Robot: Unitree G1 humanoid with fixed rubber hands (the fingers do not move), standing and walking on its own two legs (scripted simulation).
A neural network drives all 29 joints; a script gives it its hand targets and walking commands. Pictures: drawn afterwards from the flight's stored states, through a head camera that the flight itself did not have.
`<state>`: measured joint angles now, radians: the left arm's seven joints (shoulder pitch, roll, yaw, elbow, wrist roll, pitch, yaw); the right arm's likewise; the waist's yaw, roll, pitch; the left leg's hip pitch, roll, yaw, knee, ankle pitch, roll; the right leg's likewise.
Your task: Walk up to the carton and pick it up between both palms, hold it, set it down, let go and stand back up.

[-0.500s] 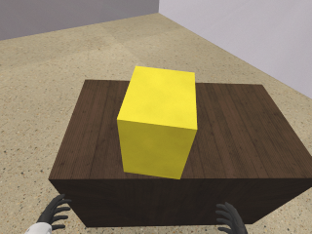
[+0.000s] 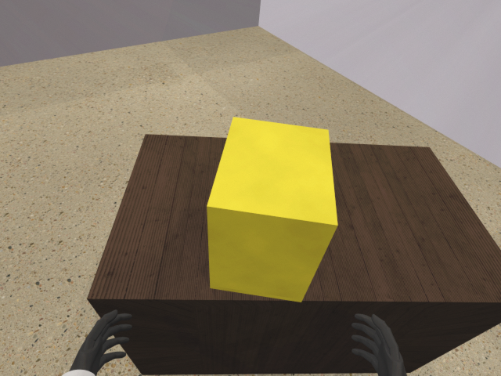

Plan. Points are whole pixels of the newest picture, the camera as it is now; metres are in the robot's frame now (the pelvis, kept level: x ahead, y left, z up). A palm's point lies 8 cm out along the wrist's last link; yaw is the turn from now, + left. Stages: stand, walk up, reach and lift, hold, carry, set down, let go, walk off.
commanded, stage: reach and lift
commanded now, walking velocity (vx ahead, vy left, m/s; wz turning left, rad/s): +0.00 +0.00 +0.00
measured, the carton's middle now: (267, 210) +0.46 -0.02 -0.02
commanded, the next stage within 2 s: none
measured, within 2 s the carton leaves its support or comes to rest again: neither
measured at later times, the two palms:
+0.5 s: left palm (106, 360) +0.16 +0.22 -0.04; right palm (388, 361) +0.19 -0.20 -0.01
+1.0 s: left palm (113, 289) +0.25 +0.22 +0.02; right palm (378, 304) +0.25 -0.19 +0.03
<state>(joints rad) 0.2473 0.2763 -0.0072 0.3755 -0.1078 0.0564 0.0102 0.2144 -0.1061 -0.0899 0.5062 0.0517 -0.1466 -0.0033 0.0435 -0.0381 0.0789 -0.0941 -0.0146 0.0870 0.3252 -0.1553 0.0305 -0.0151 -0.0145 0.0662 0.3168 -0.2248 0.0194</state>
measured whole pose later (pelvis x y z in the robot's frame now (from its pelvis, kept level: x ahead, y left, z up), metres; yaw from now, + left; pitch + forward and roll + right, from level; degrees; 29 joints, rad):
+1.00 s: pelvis +0.01 -0.01 +0.00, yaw +0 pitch -3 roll +0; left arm 0.08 0.37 -0.07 0.26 -0.31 -0.09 -0.06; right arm 0.14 -0.05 0.02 0.21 0.17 -0.09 -0.19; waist 0.05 -0.07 0.04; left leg -0.14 0.01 0.07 0.40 -0.21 0.01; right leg -0.04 0.01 0.05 0.35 -0.26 0.01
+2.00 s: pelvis +0.00 +0.00 +0.00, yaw +1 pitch +0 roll -1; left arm -0.55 0.38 0.09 0.38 -0.26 0.43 -0.07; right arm -0.40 -0.20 -0.06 0.28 0.29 0.27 -0.25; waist -0.04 -0.01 0.03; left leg -0.21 0.01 0.07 0.37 -0.16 0.03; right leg -0.09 0.00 0.05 0.30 -0.20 0.02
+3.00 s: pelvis +0.00 -0.02 +0.00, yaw +2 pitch +9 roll -2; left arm -0.92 0.36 0.01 1.10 -0.19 0.08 -0.02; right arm -0.86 -0.13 -0.02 0.96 0.31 0.09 -0.23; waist -0.09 -0.02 -0.10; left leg -0.42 0.04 0.03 0.42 -0.16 0.00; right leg -0.28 0.04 0.01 0.33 -0.19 0.00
